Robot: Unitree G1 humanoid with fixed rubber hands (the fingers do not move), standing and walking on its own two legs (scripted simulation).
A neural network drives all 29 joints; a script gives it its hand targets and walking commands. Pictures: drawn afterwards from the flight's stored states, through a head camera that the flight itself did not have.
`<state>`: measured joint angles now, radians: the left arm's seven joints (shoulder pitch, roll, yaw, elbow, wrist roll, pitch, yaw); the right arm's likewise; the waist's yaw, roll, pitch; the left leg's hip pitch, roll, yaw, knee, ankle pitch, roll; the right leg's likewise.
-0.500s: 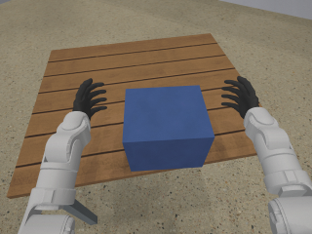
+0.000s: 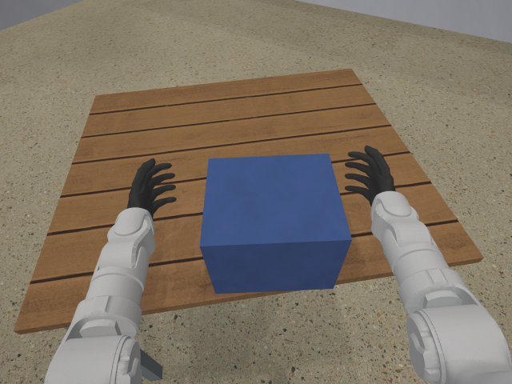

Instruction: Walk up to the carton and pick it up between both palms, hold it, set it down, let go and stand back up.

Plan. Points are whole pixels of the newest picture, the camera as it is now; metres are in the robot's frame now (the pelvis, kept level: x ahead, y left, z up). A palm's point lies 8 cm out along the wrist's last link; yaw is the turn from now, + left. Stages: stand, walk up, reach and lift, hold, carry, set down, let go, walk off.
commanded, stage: reach and lift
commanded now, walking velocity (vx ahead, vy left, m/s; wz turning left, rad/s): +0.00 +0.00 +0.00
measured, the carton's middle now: (271, 224) +0.39 -0.01 +0.01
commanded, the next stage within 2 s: none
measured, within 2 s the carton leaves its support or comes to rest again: neither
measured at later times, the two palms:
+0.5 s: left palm (161, 217) +0.38 +0.19 +0.04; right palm (365, 199) +0.41 -0.17 +0.05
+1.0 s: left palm (189, 222) +0.39 +0.14 +0.01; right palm (359, 213) +0.41 -0.17 +0.01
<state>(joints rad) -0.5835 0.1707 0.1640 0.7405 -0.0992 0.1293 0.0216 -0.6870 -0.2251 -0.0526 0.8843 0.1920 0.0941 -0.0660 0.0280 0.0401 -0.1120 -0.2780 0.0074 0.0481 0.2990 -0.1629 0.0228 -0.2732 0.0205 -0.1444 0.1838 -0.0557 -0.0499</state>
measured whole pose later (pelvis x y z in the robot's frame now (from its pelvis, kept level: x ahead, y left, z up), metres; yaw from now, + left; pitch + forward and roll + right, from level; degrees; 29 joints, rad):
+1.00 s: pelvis -0.02 +0.00 -0.02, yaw -3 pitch +26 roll +1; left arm -0.78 0.06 0.18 1.23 -0.09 -0.42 0.11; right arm -0.82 -0.13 -0.10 1.14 0.05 -0.27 -0.07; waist 0.05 0.04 -0.27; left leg -0.69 0.00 0.11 0.37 -0.13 0.03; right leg -0.74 0.00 -0.09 0.33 -0.04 -0.05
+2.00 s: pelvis +0.00 +0.01 +0.00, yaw +2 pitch +15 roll -1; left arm -0.64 -0.04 0.43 0.99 0.30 -0.31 0.07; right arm -0.64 0.09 -0.53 0.90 -0.46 -0.27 -0.03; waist -0.02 0.05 -0.14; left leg -0.40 -0.02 0.01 0.24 -0.11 0.03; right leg -0.38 0.00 -0.17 0.11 -0.01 -0.04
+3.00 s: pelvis -0.01 +0.00 +0.00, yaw +1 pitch +17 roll +0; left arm -0.66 -0.04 0.39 1.04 0.28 -0.32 0.08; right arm -0.61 0.05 -0.52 0.97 -0.45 -0.34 -0.08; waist -0.03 0.03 -0.21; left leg -0.45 -0.02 0.03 0.23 -0.08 0.03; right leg -0.44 0.00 -0.16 0.14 0.01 -0.04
